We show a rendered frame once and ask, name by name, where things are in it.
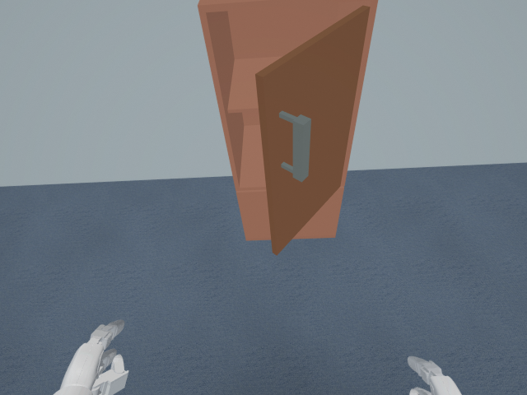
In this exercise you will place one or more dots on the cupboard door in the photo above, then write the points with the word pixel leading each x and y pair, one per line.
pixel 318 79

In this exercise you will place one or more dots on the robot right hand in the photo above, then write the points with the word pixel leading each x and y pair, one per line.
pixel 432 375

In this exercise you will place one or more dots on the handle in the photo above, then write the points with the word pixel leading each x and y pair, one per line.
pixel 301 145

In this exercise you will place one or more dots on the robot left hand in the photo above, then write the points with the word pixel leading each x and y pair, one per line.
pixel 90 360

